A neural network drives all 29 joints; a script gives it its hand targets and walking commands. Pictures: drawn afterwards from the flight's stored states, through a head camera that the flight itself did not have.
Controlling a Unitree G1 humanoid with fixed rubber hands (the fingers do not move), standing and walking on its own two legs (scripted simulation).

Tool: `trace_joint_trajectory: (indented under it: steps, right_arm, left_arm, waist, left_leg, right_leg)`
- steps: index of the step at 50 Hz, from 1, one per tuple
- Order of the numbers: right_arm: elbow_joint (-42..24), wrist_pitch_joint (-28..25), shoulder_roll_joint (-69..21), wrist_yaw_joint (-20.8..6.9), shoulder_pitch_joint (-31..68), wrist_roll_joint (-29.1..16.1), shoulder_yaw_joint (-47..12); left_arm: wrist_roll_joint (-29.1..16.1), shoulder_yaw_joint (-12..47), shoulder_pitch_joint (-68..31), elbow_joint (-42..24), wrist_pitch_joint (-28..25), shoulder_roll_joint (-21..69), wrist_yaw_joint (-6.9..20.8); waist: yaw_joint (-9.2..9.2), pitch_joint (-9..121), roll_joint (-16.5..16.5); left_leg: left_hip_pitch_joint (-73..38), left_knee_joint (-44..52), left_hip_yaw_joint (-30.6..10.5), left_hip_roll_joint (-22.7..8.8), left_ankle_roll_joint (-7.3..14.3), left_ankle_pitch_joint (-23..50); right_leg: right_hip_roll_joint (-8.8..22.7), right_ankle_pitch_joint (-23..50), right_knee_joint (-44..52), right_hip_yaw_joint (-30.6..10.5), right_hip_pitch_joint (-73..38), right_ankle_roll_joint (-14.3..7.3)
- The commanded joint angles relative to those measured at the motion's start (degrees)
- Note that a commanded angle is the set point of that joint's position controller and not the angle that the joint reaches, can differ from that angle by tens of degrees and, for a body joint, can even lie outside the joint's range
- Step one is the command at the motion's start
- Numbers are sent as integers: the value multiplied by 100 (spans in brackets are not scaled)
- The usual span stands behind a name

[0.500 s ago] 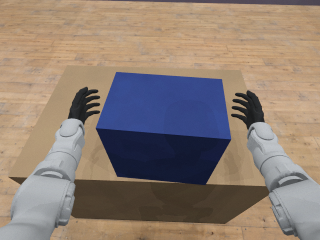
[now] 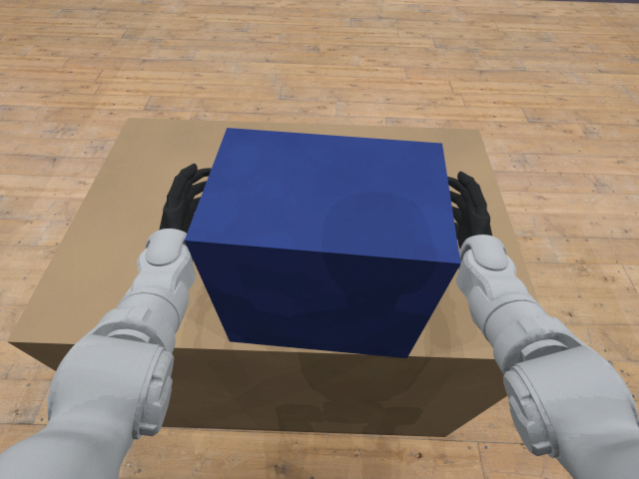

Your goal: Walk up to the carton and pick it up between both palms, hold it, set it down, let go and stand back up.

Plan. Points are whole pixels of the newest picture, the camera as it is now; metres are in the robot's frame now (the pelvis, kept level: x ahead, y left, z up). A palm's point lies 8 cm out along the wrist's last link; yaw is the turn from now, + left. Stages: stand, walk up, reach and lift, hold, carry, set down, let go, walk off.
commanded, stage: reach and lift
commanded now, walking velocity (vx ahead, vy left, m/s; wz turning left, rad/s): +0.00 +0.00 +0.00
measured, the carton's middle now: (324, 252) +0.43 +0.01 +0.01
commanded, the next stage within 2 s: none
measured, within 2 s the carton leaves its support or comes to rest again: leaves its support in 1.58 s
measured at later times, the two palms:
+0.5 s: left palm (180, 229) +0.43 +0.20 +0.06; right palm (467, 235) +0.43 -0.18 +0.06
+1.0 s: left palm (184, 233) +0.42 +0.20 +0.06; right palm (466, 239) +0.42 -0.17 +0.06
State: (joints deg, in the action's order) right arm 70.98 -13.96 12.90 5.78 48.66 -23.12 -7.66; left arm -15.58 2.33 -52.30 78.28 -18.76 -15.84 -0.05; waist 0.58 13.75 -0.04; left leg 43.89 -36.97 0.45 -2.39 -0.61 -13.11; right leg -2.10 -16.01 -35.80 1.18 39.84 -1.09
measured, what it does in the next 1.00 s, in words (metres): stands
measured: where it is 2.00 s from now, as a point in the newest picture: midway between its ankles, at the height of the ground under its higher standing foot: outside the picture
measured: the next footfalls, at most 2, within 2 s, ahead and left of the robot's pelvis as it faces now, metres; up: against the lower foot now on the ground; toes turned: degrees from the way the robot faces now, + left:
none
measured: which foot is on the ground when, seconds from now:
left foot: down 0.00-1.00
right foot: down 0.00-1.00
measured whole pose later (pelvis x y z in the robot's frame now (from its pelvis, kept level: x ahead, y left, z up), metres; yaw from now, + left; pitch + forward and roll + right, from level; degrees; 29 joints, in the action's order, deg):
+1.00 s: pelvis +0.01 +0.01 +0.02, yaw +1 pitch +15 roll -2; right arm 68.2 -20.4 6.9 6.4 43.4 2.4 17.5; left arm -1.5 -10.0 -48.1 78.0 -27.9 -10.1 0.9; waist 0.7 7.8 1.2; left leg 33.9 -30.0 -0.6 -1.1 0.2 -11.2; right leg -1.1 -13.2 -26.6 2.2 28.5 -0.2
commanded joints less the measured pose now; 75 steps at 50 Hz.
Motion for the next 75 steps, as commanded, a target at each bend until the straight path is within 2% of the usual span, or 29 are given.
trace_joint_trajectory:
  steps: [1,21,33,37,40,42,45,47,49,59,64,70,75]
  right_arm:
    - [-518,-273,744,29,2334,106,204]
    - [-338,-375,232,-56,2509,436,418]
    - [-370,-436,-290,-141,2484,882,707]
    - [-435,-477,-621,-195,2412,1175,898]
    - [-529,-537,-1121,-283,2345,1554,1099]
    - [-612,-612,-1829,-410,2344,1939,1180]
    - [-788,-790,-3692,-821,2408,2814,1175]
    - [-915,-893,-4060,-995,2093,3314,1269]
    - [-924,-950,-4091,-1045,1813,3551,1337]
    - [-1090,-1033,-4218,-1073,1262,3981,1283]
    - [-1268,-1146,-4320,-994,1267,4031,1141]
    - [-1582,-1547,-4406,-893,1544,4069,855]
    - [-1637,-1917,-4412,-840,1777,4144,721]
  left_arm:
    - [72,-108,-2274,-583,-268,-601,-103]
    - [90,12,-2358,-588,-506,-33,-252]
    - [308,-70,-2427,-651,-672,399,-218]
    - [524,-205,-2428,-732,-736,659,-166]
    - [837,-391,-2421,-796,-782,1070,-57]
    - [1129,-439,-2467,-805,-836,1685,106]
    - [1738,-282,-2615,-704,-975,3409,601]
    - [2041,-276,-2360,-642,-1049,3846,778]
    - [2212,-319,-2159,-678,-1056,3911,794]
    - [2503,-423,-1666,-1190,-948,4005,698]
    - [2463,-356,-1660,-1490,-971,4078,704]
    - [2426,-231,-1790,-1768,-1188,4190,698]
    - [2442,-191,-1931,-1850,-1389,4244,676]
  waist:
    - [-10,3073,217]
    - [5,3069,277]
    - [31,2970,298]
    - [35,2910,293]
    - [38,2828,261]
    - [56,2741,223]
    - [153,2487,222]
    - [199,2283,247]
    - [214,2118,245]
    - [131,1647,145]
    - [128,1813,80]
    - [66,2201,-9]
    - [17,2358,-105]
  left_leg:
    - [-2506,-158,74,143,-261,1857]
    - [-2487,-267,-12,88,-275,1937]
    - [-2571,-156,-41,94,-266,1936]
    - [-2686,-69,-38,103,-265,2009]
    - [-2821,44,-22,123,-256,2095]
    - [-2940,152,-16,143,-247,2183]
    - [-3248,358,-21,177,-261,2353]
    - [-3528,531,-30,166,-301,2545]
    - [-3684,703,-38,135,-328,2667]
    - [-3681,1340,129,103,-287,2466]
    - [-3645,1417,178,129,-289,2657]
    - [-3584,1368,191,143,-333,3137]
    - [-3479,1387,200,145,-336,3169]
  right_leg:
    - [-2,1468,386,105,-540,209]
    - [7,1311,351,107,-385,125]
    - [37,1206,463,115,-459,97]
    - [51,1252,552,113,-577,91]
    - [72,1367,665,107,-787,94]
    - [93,1529,767,111,-993,101]
    - [120,1914,1000,175,-1378,90]
    - [108,2204,1190,232,-1656,66]
    - [91,2338,1339,262,-1839,49]
    - [143,2376,1765,245,-2588,53]
    - [173,2887,1746,212,-3027,93]
    - [185,3688,1629,202,-3483,141]
    - [192,3863,1615,207,-3621,157]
